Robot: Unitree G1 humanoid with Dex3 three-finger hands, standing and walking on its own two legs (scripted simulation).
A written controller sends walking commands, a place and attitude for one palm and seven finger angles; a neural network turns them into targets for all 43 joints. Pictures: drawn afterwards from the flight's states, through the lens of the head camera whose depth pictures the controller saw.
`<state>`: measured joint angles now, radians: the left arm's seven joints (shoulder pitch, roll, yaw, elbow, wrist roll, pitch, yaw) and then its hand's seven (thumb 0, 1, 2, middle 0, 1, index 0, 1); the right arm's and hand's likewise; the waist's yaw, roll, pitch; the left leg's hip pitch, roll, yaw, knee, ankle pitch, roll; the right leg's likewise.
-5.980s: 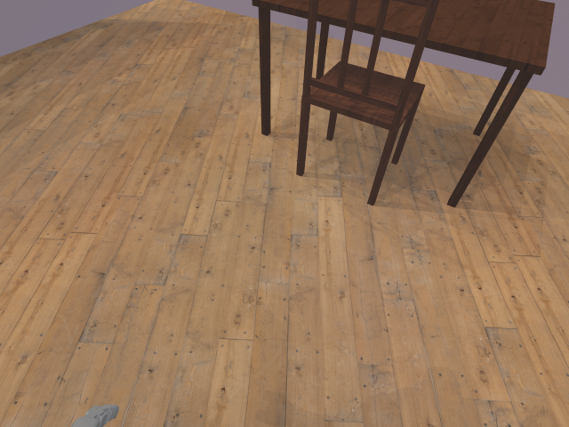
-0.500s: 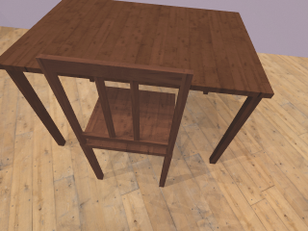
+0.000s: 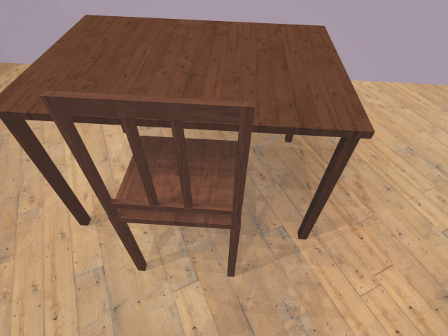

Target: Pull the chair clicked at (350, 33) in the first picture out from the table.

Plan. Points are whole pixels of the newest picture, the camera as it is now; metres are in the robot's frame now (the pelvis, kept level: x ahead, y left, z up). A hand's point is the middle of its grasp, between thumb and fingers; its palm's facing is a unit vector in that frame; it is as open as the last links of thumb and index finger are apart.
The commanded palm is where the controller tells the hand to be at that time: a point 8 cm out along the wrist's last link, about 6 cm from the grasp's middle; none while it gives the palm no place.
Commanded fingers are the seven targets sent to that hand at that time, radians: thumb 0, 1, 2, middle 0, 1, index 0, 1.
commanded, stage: come to a stop and stand still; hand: left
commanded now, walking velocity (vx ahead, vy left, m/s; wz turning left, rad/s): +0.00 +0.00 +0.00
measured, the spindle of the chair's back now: (142, 167) +0.52 +0.24 -0.06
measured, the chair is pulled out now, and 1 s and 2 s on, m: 0.00 0.00 0.00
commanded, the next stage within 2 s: look again from close up in 0.02 s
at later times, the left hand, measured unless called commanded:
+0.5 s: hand out of the picture +0.04 +0.19 -0.18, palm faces +0.05 -0.97 -0.23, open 7.4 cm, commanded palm none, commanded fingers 0.00 0.90 0.90 -0.20 -0.30 -0.20 -0.30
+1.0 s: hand out of the picture -0.03 +0.20 -0.18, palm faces +0.02 -0.98 -0.19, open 7.4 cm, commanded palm none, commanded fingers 0.00 0.90 0.90 -0.20 -0.30 -0.20 -0.30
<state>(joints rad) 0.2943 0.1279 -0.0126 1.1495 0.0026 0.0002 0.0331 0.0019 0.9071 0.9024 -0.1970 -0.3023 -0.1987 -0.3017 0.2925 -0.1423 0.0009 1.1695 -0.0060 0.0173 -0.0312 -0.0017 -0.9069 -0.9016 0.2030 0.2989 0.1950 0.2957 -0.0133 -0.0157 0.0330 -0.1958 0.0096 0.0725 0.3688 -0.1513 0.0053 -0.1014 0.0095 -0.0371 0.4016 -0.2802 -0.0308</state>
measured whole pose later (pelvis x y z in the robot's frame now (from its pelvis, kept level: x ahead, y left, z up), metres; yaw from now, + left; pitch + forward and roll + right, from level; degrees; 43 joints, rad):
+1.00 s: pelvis -0.01 +0.03 +0.00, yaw +0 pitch -2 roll +0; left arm 0.33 0.16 -0.01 1.08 0.01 -0.01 0.04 0.00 0.90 0.90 -0.20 -0.30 -0.20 -0.30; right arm 0.23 -0.17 -0.01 1.12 -0.01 0.01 -0.01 0.00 -0.91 -0.90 0.20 0.30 0.20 0.30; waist 0.00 -0.02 0.06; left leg -0.24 -0.02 0.09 0.45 -0.19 0.05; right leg -0.13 -0.03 -0.03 0.46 -0.30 0.01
